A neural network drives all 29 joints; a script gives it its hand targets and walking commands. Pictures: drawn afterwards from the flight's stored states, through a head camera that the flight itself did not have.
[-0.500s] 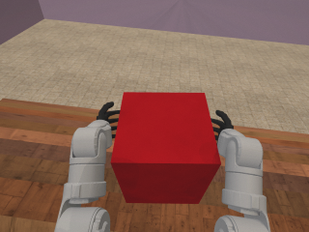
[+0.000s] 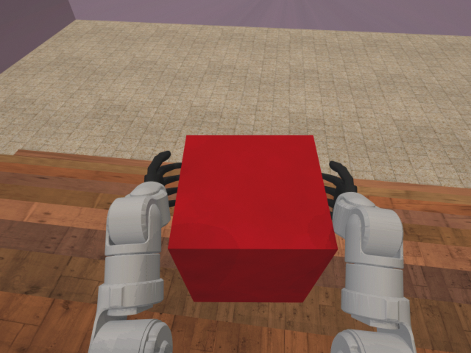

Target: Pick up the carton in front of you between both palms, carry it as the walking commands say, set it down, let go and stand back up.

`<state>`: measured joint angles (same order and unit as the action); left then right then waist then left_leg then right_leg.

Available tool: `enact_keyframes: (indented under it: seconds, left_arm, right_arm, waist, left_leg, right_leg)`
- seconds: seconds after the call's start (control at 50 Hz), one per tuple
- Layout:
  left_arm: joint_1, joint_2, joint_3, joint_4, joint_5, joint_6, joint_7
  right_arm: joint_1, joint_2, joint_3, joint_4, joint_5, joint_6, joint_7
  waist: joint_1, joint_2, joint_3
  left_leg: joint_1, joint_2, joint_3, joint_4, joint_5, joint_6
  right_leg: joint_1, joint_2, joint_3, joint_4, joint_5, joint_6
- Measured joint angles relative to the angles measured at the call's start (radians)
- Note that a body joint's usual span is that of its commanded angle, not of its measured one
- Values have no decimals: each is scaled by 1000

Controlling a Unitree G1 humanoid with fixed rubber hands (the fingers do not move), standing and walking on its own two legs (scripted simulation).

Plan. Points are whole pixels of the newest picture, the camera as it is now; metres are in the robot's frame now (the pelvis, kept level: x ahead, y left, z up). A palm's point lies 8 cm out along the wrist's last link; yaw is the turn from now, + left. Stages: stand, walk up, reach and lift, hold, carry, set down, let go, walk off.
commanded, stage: carry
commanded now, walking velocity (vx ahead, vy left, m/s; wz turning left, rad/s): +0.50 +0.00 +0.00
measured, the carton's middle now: (248, 225) +0.33 +0.01 +0.04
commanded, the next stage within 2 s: none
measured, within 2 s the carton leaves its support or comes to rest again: neither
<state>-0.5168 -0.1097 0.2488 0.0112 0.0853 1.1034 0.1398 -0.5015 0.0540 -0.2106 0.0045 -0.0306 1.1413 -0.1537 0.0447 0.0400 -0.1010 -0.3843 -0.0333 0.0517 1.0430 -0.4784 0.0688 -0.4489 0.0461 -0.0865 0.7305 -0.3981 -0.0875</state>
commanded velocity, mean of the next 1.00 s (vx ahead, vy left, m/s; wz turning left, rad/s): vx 0.50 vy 0.00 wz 0.00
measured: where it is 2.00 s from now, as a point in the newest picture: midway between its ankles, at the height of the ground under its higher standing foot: (233, 215)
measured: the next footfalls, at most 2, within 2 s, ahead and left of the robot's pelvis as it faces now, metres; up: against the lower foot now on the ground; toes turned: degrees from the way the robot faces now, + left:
left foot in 0.40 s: +0.33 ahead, +0.08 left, -0.18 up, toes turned +3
right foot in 0.82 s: +0.66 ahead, +0.03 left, -0.36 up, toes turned -1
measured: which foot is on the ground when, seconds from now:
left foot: up 0.00-0.38, down 0.40-0.82, up 0.84-1.00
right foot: down 0.00-0.42, up 0.44-0.80, down 0.82-1.00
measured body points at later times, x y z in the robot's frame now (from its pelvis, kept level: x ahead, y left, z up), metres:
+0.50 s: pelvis +0.30 +0.05 -0.18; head +0.26 +0.06 +0.26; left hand +0.66 +0.17 -0.04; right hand +0.62 -0.13 -0.04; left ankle +0.29 +0.08 -0.90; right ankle +0.18 -0.09 -0.69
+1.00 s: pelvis +0.66 +0.06 -0.38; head +0.67 +0.09 +0.07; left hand +0.98 +0.27 -0.31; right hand +1.01 -0.03 -0.31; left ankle +0.70 +0.18 -1.00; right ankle +0.62 +0.03 -1.07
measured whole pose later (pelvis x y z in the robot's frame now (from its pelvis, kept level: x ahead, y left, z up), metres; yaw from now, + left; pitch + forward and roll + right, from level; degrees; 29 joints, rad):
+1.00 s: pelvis +0.66 +0.06 -0.38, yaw +0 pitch +0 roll -1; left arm -0.46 -0.01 0.14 0.16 -0.06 0.94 0.18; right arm -0.37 0.15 -0.27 0.04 -0.09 0.95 -0.13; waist 0.17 -0.05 0.00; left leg -0.68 -0.04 -0.03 1.30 -0.36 0.04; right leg -0.33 0.13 -0.09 0.85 -0.54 -0.16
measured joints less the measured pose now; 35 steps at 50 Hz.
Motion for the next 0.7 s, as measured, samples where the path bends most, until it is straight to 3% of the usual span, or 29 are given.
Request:
enact_keyframes:
  seconds: [0.06, 0.14, 0.26, 0.32, 0.36, 0.4, 0.42, 0.46, 0.48, 0.52, 0.56, 0.6, 0.66, 0.7]
  left_arm:
    - [22, 18, -15, 10, -17, 1, 1]
    - [23, 37, -27, -22, -57, -11, 9]
    - [-27, 30, -46, -38, -70, -38, 15]
    - [-34, 36, -51, -14, -68, -24, 15]
    - [-35, 44, -45, -1, -71, -11, 15]
    - [-29, 57, -27, -1, -78, 4, 13]
    - [-27, 65, -15, 4, -79, 10, 9]
    - [-37, 72, 7, 24, -77, 14, 3]
    - [-49, 65, 14, 35, -68, 15, 4]
    - [-54, 43, 30, 53, -41, 18, 8]
    - [-25, 21, 40, 47, -21, 24, 13]
    - [7, 7, 47, 15, -21, 20, 14]
    - [41, -1, 45, -17, -26, -23, 11]
    - [63, 4, 47, -28, -26, -51, 1]
  right_arm:
    - [16, 28, -15, 4, -19, 0, 0]
    - [28, 59, -31, -52, -37, -14, 0]
    - [29, 37, -40, -139, -25, -19, 2]
    - [26, 28, -33, -124, -29, 0, 4]
    - [20, 32, -30, -105, -38, 11, 4]
    - [-2, 40, -15, -70, -52, 16, 3]
    - [-17, 44, -6, -43, -57, 16, -1]
    - [-40, 32, 12, 3, -39, 13, -9]
    - [-46, 16, 17, 19, -19, 12, -15]
    - [-41, -10, 24, 58, 27, -2, -25]
    - [-25, -17, 26, 90, 58, -13, -31]
    - [-19, -15, 28, 90, 75, -20, -38]
    - [-15, -2, 21, 80, 75, -58, -38]
    - [-7, 17, 24, 82, 60, -89, -36]
  waist:
    - [28, -32, 27]
    - [33, -58, 61]
    - [60, -30, 49]
    - [68, -2, 22]
    - [48, 0, 5]
    - [-24, 5, 1]
    - [-69, 4, -4]
    - [-138, 6, -23]
    - [-157, 9, -16]
    - [-161, -28, 17]
    - [-149, -64, 53]
    - [-149, -62, 88]
    - [-146, -38, 121]
    - [-149, -40, 122]
  left_leg:
    - [-147, -12, -46, 184, -10, -11]
    - [-261, 19, -56, 58, 59, -29]
    - [-332, 60, -50, -113, 504, -24]
    - [-271, 64, -27, -359, 760, -30]
    - [-204, 53, 18, -439, 865, -28]
    - [-93, 38, 77, -456, 876, 0]
    - [-21, 23, 89, -446, 697, 34]
    - [44, -13, 57, -403, 199, 68]
    - [48, -19, 43, -368, 166, 74]
    - [47, -55, 61, -246, -6, 78]
    - [51, -82, 99, -152, -104, 94]
    - [56, -89, 110, -87, -153, 118]
    - [72, -88, 87, 7, -277, 115]
    - [93, -94, 70, 65, -359, 108]
  right_leg:
    - [33, 0, 8, 9, -2, -6]
    - [81, -7, 14, 16, -63, -6]
    - [134, -5, 34, 153, -247, 19]
    - [183, -1, 47, 262, -389, 37]
    - [218, -11, 47, 369, -497, 51]
    - [204, -37, 19, 623, -397, 60]
    - [164, -46, 21, 805, -331, 66]
    - [24, -16, 75, 1063, -291, 67]
    - [-47, -5, 96, 1082, -240, 63]
    - [-154, -31, 146, 955, -139, 65]
    - [-217, -64, 159, 716, -3, 70]
    - [-266, -79, 132, 538, 130, 71]
    - [-319, -75, 92, 405, 357, 47]
    - [-306, -68, 79, 228, 544, 33]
